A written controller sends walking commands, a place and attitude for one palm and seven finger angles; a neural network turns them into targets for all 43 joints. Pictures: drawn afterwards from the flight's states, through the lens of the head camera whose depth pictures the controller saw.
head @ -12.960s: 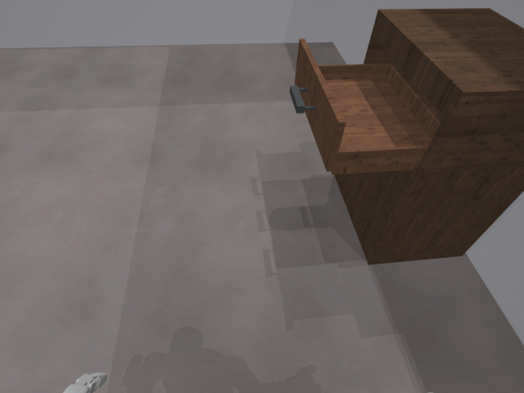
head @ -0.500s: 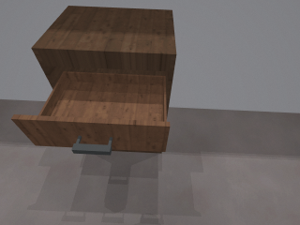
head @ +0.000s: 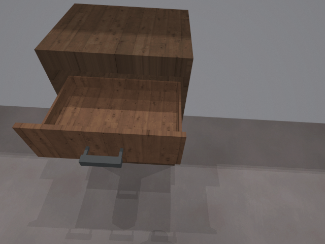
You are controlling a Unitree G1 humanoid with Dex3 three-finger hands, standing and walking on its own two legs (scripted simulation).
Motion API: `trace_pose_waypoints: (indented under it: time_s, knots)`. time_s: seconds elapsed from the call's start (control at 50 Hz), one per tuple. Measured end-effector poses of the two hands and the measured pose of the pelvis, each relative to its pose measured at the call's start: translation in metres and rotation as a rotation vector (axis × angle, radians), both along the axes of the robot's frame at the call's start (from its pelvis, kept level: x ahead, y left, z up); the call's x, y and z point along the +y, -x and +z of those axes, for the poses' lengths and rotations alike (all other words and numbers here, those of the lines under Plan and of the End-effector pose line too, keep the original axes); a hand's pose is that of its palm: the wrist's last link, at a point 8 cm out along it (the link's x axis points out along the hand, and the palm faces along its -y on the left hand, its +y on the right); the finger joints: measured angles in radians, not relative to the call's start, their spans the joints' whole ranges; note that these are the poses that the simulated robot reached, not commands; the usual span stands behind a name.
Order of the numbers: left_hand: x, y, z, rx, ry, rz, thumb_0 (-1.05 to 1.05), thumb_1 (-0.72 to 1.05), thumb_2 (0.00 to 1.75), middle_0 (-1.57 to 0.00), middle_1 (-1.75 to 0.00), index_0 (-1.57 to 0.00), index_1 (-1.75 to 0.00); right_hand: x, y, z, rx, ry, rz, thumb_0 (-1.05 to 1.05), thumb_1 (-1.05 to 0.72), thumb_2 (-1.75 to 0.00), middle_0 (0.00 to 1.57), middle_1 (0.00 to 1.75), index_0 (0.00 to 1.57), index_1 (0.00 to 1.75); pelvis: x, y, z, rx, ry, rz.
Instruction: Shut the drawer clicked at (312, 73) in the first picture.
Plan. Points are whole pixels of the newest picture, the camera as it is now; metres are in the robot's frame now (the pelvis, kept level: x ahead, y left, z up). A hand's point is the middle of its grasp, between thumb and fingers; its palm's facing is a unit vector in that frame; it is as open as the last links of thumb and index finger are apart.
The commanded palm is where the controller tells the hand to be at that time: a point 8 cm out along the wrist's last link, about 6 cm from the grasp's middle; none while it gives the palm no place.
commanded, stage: shuffle to correct the standing spot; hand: left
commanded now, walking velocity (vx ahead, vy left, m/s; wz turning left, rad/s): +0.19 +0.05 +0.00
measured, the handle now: (102, 155) +0.39 +0.22 -0.11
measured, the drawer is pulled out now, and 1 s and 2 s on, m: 0.29 0.29 0.29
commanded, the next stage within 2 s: come to a stop and stand still in 0.34 s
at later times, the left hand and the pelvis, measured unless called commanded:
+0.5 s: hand out of the picture +0.06 +0.18 -0.19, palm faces +0.04 -0.98 -0.18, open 7.4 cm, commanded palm none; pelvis +0.07 +0.01 -0.01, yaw +0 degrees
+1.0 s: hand out of the picture +0.12 +0.19 -0.17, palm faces +0.03 -0.95 -0.30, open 7.4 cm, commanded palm none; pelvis +0.08 -0.01 -0.01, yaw +1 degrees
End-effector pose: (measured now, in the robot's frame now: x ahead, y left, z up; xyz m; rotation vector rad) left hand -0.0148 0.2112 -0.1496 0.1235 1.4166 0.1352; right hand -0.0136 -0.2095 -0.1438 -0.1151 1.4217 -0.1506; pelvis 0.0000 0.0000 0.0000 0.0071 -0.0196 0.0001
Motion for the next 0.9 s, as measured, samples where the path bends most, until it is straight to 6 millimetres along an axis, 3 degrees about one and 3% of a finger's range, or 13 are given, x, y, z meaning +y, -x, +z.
trace_pose_waypoints:
  time_s: [0.14, 0.32, 0.4, 0.54, 0.68, 0.78, 0.9]
  knots:
    - [0.001, 0.000, -0.003, 0.008, 0.005, 0.004, 0.01, 0.91, 0.90, -0.20, -0.30, -0.20, -0.30, 0.000, 0.001, -0.002, 0.017, -0.004, 0.000, 0.01, -0.91, -0.90, 0.20, 0.30, 0.20, 0.30, 0.001, -0.007, -0.003, 0.005, -0.001, -0.001]
    - [0.009, -0.012, -0.007, 0.055, 0.005, 0.029, 0.01, 0.91, 0.90, -0.20, -0.30, -0.20, -0.30, 0.003, -0.013, -0.005, 0.067, 0.005, -0.002, 0.01, -0.91, -0.90, 0.20, 0.30, 0.20, 0.30, 0.006, -0.040, -0.009, 0.034, 0.003, -0.001]
    - [0.012, -0.030, -0.010, 0.062, 0.003, 0.023, 0.01, 0.91, 0.90, -0.20, -0.30, -0.20, -0.30, 0.006, -0.031, -0.007, 0.049, 0.014, -0.011, 0.01, -0.91, -0.90, 0.20, 0.30, 0.20, 0.30, 0.008, -0.056, -0.012, 0.038, 0.001, -0.005]
    - [0.017, -0.082, -0.009, -0.035, -0.029, 0.024, 0.01, 0.91, 0.90, -0.20, -0.30, -0.20, -0.30, 0.007, -0.072, -0.012, 0.010, 0.013, 0.006, 0.01, -0.91, -0.90, 0.20, 0.30, 0.20, 0.30, 0.009, -0.076, -0.013, 0.037, 0.004, 0.004]
    - [0.032, -0.115, 0.010, -0.075, -0.056, 0.022, 0.01, 0.93, 0.90, -0.20, -0.30, -0.20, -0.30, -0.001, -0.107, 0.012, -0.053, 0.060, 0.010, 0.02, -0.93, -0.90, 0.20, 0.30, 0.20, 0.30, 0.013, -0.084, 0.007, 0.026, 0.007, 0.017]
    - [0.037, -0.134, 0.020, -0.108, -0.090, -0.002, 0.01, 0.92, 0.90, -0.20, -0.30, -0.20, -0.30, -0.009, -0.116, 0.016, -0.066, 0.054, 0.005, 0.01, -0.92, -0.90, 0.20, 0.30, 0.20, 0.30, 0.006, -0.084, 0.012, 0.011, -0.011, -0.009]
    - [0.032, -0.133, 0.011, -0.100, -0.116, -0.032, 0.01, 0.91, 0.90, -0.20, -0.30, -0.20, -0.30, -0.021, -0.118, -0.005, -0.069, 0.032, -0.017, 0.01, -0.92, -0.90, 0.20, 0.30, 0.20, 0.30, -0.003, -0.087, -0.005, 0.039, -0.003, 0.002]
